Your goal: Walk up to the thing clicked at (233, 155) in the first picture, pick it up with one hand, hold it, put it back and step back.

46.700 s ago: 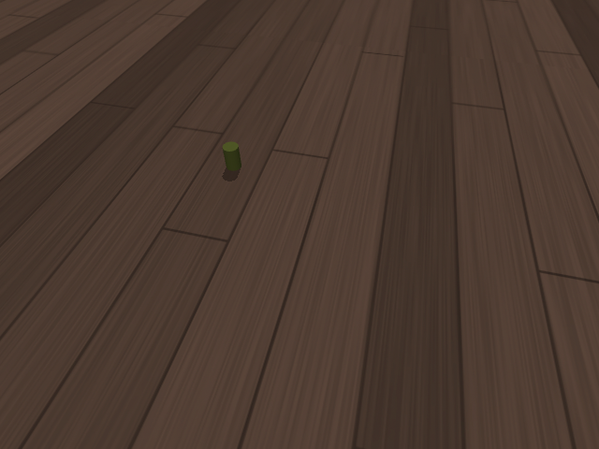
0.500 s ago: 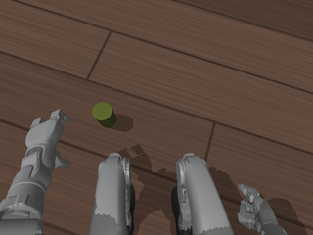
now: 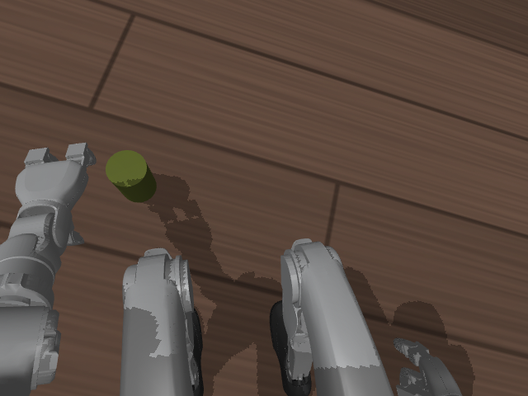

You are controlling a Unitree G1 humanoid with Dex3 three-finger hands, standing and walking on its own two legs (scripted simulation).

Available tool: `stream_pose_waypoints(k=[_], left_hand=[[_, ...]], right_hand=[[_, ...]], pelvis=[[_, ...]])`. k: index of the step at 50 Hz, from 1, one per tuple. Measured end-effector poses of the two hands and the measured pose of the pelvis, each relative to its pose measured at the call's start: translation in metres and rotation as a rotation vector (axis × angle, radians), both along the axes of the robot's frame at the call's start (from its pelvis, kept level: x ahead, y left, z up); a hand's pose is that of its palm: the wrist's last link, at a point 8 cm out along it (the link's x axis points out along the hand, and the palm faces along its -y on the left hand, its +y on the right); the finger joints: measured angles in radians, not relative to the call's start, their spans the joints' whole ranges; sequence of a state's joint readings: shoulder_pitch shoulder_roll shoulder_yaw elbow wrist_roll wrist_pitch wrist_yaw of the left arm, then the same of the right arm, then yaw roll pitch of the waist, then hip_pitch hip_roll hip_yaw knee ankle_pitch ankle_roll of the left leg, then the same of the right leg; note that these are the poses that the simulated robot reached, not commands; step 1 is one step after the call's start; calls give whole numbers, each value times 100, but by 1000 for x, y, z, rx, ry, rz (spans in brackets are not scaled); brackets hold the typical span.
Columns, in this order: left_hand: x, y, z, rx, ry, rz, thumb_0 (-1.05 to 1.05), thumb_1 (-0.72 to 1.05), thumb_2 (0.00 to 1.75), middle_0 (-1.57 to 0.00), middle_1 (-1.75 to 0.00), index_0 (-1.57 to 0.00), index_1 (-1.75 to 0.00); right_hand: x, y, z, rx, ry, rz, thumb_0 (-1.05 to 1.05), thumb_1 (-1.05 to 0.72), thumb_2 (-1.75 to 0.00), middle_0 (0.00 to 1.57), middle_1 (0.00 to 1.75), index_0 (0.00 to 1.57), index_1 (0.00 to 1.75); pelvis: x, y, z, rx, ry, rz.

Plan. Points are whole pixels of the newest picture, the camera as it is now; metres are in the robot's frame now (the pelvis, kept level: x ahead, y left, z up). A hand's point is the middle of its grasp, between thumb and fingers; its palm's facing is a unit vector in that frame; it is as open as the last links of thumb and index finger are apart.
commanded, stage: rise first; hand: left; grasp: from above
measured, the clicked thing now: (133, 178) +0.51 +0.24 -0.33
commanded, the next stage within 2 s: none
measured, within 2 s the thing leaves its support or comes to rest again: neither
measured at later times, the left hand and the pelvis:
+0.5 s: hand (89, 192) +0.44 +0.28 -0.20, palm faces -0.44 -0.07 -0.90, open 14.0 cm; pelvis +0.00 -0.01 -0.03, yaw -1 degrees
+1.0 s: hand (97, 190) +0.45 +0.27 -0.22, palm faces -0.45 -0.06 -0.89, open 14.1 cm; pelvis +0.01 +0.00 -0.04, yaw -2 degrees
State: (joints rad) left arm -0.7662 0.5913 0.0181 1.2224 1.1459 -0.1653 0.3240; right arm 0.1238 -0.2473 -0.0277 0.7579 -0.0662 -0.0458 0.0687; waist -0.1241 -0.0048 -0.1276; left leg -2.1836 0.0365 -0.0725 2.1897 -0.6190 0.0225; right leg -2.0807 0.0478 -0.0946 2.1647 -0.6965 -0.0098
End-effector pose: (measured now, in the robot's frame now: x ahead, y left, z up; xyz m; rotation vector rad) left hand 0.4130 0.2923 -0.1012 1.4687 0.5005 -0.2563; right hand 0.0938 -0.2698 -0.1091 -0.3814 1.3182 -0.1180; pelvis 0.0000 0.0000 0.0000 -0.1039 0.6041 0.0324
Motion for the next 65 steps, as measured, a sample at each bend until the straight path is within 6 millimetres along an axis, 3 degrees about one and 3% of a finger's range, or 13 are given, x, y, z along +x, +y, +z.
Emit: stream_pose_waypoints(k=[18, 34, 65], left_hand=[[24, -10, -34, 32, -23, -23, 0, -53, 100, -8, -104, -9, -103], [39, -16, -47, 24, -9, -18, 0, -52, 98, -8, -105, -10, -104], [56, -24, -62, 28, -18, -21, 0, -54, 100, -8, -105, -9, -105]], right_hand=[[-11, 1, -33, 28, 66, 28, 0, -92, -91, 20, 30, 21, 30], [-30, -3, -32, 11, 117, 3, 0, -92, -90, 20, 30, 20, 30], [-39, -3, -41, 12, 130, 22, 0, -92, -91, 20, 30, 20, 30]], pelvis=[[2, -5, -28, 7, 2, -20], [6, -5, -35, -4, 1, -33], [5, -6, -49, -10, -14, -43]])
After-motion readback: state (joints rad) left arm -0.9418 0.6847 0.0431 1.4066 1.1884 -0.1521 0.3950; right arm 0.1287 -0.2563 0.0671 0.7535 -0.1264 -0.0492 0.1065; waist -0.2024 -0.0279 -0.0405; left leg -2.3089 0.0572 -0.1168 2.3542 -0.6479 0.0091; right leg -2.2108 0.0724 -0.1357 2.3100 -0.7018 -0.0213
